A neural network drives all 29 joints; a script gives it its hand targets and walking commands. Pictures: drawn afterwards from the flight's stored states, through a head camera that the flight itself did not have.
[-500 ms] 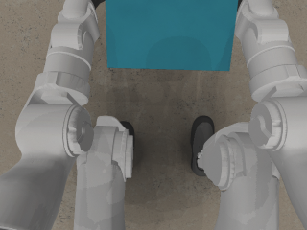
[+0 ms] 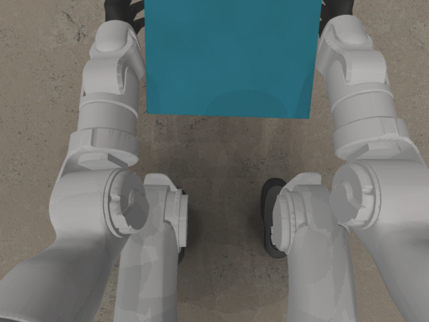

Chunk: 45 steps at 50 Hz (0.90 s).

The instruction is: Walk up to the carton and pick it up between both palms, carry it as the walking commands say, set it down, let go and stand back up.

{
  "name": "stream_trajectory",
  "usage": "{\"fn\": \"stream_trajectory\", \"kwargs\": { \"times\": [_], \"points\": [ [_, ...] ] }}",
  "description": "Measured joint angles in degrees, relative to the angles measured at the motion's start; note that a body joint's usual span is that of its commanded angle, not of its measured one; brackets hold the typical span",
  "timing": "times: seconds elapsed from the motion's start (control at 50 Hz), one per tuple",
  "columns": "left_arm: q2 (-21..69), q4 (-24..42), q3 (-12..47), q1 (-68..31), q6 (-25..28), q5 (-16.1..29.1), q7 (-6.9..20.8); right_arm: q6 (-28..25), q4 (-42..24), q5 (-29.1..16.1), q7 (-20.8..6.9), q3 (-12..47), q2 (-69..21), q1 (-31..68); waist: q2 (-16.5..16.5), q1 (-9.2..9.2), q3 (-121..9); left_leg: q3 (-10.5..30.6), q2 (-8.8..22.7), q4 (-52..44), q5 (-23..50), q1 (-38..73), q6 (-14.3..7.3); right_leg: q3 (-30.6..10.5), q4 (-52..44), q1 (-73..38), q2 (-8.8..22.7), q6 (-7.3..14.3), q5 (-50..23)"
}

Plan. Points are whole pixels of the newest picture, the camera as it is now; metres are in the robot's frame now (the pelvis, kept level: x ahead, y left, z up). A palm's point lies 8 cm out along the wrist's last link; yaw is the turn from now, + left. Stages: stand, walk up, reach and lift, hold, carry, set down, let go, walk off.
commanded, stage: reach and lift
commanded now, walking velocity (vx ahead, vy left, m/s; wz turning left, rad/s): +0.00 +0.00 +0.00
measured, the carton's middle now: (224, 52) +0.52 -0.01 -0.19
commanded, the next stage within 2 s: none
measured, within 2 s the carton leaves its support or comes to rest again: neither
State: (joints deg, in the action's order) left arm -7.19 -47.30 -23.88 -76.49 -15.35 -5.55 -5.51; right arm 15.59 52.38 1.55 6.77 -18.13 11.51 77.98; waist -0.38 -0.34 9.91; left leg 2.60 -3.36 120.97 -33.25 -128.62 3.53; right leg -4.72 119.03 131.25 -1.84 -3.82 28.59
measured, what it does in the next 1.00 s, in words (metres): rises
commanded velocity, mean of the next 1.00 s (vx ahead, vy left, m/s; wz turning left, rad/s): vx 0.00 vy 0.00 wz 0.00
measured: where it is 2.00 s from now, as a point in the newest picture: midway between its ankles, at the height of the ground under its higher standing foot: (224, 235)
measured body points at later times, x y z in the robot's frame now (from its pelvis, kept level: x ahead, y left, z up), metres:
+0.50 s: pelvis -0.01 +0.00 +0.04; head +0.35 +0.00 +0.30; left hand +0.55 +0.14 -0.09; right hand +0.56 -0.16 -0.09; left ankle +0.11 +0.13 -0.36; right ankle +0.12 -0.14 -0.36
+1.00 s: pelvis -0.02 +0.00 +0.08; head +0.32 -0.01 +0.37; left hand +0.54 +0.14 -0.02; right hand +0.54 -0.16 -0.02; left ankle +0.11 +0.13 -0.36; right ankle +0.12 -0.14 -0.36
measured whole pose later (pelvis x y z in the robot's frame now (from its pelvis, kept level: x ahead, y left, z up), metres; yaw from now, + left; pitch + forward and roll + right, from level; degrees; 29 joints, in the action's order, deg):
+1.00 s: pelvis -0.02 +0.00 +0.08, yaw +0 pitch +32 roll +1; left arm -3.5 -33.3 -27.5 -74.5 -23.4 -9.8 -3.0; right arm 23.7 37.5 6.5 4.6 -23.7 7.3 75.9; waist -0.5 -0.9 18.1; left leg 2.8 -3.4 106.6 -29.6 -109.2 3.2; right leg -5.7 104.9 111.2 -2.7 -4.4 25.9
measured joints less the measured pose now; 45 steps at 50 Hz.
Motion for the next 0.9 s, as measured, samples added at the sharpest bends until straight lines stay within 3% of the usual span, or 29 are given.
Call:
{"fn": "stream_trajectory", "kwargs": {
  "times": [0.18, 0.28, 0.34, 0.42, 0.7, 0.82, 0.9],
  "points": [
    [2.51, 1.23, -5.25, 1.43, -2.13, -6.78, 2.89, 2.40, -2.19, 6.76, -1.84, -4.82, -2.75, -1.96, -0.16, 0.27, -4.62, -0.27, 0.20, -4.18, -0.11, 0.51, -0.13, -0.10, -3.77, -0.37, 0.27, 0.34, 0.37],
    [2.93, 8.27, -2.23, 5.56, -2.65, -2.64, 1.97, 2.48, -7.78, 4.20, -1.29, -2.03, -3.39, -4.60, 0.39, 0.19, -2.56, 0.17, -0.10, -5.99, 0.15, 2.28, -0.13, -0.48, -5.71, -2.58, -0.51, -0.40, 0.41],
    [2.21, 9.17, -1.60, 4.05, -2.52, -1.30, 1.62, 1.85, -9.01, 3.75, -1.00, -2.27, -3.31, -3.67, 0.42, -0.29, 0.05, 0.64, -0.56, -6.07, 0.60, 3.56, 0.08, -0.54, -5.94, -4.30, -0.76, -0.98, 0.33],
    [1.48, 9.14, -0.91, 1.32, -2.97, -1.20, 1.44, 2.73, -10.74, 3.14, -0.90, -3.06, -2.75, -2.05, -0.10, -0.82, 3.54, 0.93, -0.81, -5.76, 1.03, 5.62, 0.26, -0.30, -5.78, -6.57, -0.65, -0.83, -0.05],
    [1.44, 13.27, -1.38, -1.87, -6.52, -1.24, 1.38, 6.65, -15.42, 2.52, -1.21, -3.45, -1.98, 0.85, 0.24, -0.07, 14.62, 0.63, -0.60, -9.08, 2.38, 16.85, 0.27, -0.61, -8.69, -17.48, -0.72, -0.56, -1.35],
    [1.56, 11.71, -2.88, -1.37, -7.57, -2.97, 2.28, 7.23, -12.73, 4.64, -1.49, -4.85, -3.04, 1.09, -0.31, -0.93, 11.47, 0.77, -0.49, -10.92, 3.22, 16.74, 0.27, -0.48, -10.63, -17.45, -0.74, -0.44, -2.21],
    [2.75, 13.28, -2.59, -0.15, -7.82, -3.58, 2.22, 7.93, -15.35, 3.85, -1.72, -4.72, -3.13, -1.02, -0.18, -0.57, 11.19, 0.69, -0.20, -12.24, 3.20, 18.62, 0.01, -0.51, -12.15, -19.38, -0.86, -0.54, -2.32]
  ]
}}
